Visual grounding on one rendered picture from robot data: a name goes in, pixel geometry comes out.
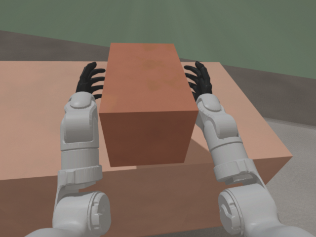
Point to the robot right hand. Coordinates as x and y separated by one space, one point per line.
202 80

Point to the left robot upper arm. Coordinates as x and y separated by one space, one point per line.
84 214

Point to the robot left hand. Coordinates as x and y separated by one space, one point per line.
86 81

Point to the robot left forearm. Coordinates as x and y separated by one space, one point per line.
79 143

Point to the right robot upper arm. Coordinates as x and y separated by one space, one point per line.
249 211

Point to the pedestal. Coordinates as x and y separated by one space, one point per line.
145 200

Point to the robot right forearm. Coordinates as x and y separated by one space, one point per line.
231 161

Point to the carton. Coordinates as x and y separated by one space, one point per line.
147 110

